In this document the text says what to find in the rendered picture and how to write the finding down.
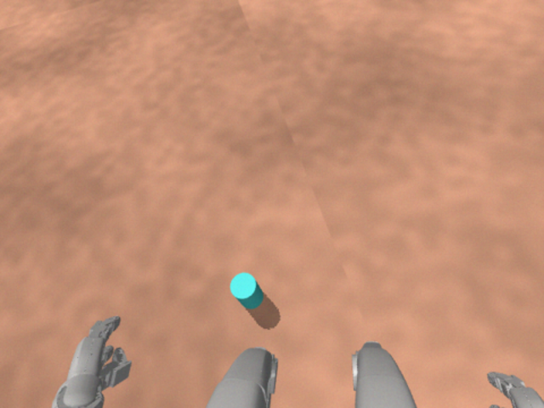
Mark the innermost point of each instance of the can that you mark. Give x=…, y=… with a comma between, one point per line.
x=246, y=290

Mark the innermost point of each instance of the left robot hand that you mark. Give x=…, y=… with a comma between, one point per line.
x=91, y=355

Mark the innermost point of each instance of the right robot hand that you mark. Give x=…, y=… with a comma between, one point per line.
x=514, y=388

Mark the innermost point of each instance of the left robot arm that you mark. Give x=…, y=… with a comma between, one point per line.
x=81, y=391

